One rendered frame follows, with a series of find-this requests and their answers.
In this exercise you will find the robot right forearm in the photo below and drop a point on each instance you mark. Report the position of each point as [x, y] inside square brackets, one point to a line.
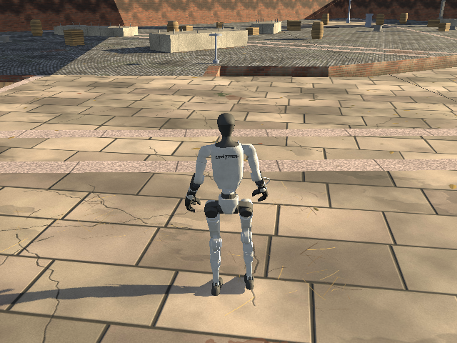
[261, 184]

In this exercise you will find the robot right foot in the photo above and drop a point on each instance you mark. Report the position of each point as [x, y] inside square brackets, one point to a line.
[249, 282]

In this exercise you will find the right robot upper arm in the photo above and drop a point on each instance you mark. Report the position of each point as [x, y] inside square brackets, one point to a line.
[249, 150]

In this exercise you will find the robot left forearm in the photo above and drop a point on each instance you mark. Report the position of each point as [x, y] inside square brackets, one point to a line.
[192, 189]

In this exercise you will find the left robot upper arm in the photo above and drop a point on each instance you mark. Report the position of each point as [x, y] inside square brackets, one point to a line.
[205, 151]

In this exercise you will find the right robot shin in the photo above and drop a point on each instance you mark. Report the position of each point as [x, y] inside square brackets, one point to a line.
[248, 256]

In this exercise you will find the left robot hand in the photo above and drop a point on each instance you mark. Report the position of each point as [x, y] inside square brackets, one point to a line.
[188, 203]

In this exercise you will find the right robot hand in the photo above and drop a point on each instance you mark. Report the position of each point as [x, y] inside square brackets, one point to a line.
[265, 194]

